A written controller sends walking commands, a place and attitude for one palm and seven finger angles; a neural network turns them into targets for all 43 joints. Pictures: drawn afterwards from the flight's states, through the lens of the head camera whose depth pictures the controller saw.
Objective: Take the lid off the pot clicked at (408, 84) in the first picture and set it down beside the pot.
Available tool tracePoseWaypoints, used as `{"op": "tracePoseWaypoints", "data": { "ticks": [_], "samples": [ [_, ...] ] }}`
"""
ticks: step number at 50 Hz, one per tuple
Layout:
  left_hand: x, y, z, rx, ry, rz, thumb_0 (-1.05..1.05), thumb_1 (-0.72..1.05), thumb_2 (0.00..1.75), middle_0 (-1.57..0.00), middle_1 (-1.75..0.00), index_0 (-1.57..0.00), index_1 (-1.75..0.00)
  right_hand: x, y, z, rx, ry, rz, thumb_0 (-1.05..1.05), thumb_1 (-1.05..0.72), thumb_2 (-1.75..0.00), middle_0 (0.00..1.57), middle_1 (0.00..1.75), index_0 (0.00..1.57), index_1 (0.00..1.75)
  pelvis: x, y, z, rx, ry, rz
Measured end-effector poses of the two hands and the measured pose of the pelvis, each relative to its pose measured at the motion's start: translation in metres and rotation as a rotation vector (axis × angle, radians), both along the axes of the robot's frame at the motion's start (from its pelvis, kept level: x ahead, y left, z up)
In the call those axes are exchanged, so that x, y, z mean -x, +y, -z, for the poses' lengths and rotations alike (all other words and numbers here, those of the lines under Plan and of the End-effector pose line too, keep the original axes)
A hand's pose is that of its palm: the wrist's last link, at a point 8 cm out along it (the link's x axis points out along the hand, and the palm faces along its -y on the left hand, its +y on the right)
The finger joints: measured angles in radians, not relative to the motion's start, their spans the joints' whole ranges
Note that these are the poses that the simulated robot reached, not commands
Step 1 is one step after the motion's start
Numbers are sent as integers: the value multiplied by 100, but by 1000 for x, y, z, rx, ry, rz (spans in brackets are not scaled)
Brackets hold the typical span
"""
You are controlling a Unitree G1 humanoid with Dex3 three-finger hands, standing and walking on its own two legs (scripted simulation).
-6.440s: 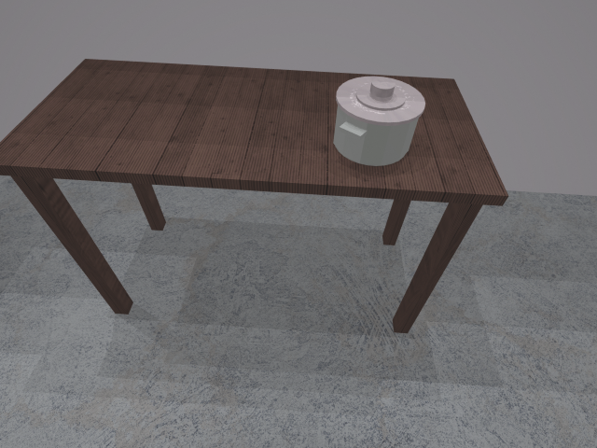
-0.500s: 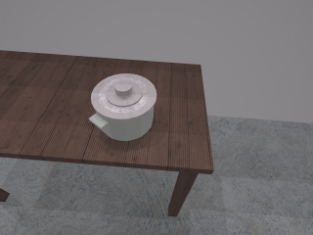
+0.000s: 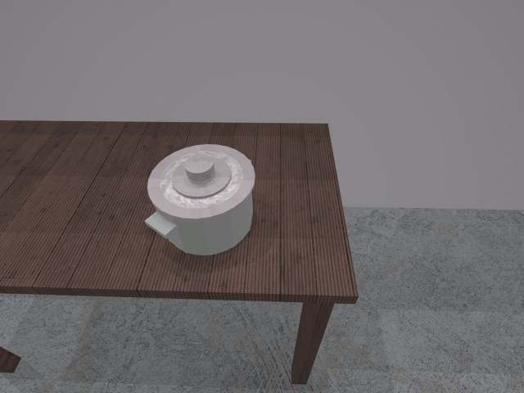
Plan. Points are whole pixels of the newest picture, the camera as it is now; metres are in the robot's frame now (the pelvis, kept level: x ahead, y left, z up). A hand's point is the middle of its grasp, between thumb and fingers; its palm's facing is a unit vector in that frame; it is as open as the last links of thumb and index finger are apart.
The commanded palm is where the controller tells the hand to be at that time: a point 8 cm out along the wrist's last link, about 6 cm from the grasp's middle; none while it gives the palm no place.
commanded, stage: look again from close up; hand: left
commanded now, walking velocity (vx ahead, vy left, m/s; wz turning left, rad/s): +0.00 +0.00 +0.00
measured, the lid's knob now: (199, 167) +0.46 +0.14 +0.11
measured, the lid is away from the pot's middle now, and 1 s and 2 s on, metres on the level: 0.00 0.00 0.00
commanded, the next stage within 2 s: shuffle to correct the standing spot in 0.98 s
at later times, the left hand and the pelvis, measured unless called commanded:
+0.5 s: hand out of the picture +0.07 +0.15 -0.17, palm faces +0.01 -0.97 -0.22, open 7.3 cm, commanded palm none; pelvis +0.03 -0.03 +0.00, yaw -1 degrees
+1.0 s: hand out of the picture +0.04 +0.14 -0.17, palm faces +0.01 -0.98 -0.20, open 7.3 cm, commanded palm none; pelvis +0.03 -0.03 +0.01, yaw -1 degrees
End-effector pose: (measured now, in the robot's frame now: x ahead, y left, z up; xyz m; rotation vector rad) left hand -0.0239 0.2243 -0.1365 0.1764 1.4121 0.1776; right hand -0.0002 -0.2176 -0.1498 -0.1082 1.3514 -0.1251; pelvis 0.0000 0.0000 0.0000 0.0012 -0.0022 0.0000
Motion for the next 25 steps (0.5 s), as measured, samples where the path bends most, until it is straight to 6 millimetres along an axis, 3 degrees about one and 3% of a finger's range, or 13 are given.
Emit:
{"op": "tracePoseWaypoints", "data": {
  "ticks": [13, 25],
  "samples": [
    [-63, -14, -3, -2, -95, 29, 1, 92, 90, -20, -30, -20, -30, -39, -24, -8, 36, -50, -9, 1, -93, -90, 20, 30, 20, 30, -23, -16, -3, -6, 1, 11],
    [-86, -23, -3, 2, -105, 36, 1, 92, 90, -20, -30, -20, -30, -43, -33, -9, 41, -1, -5, 0, -92, -90, 20, 30, 20, 30, -35, -27, -5, -5, 4, 10]
  ]
}}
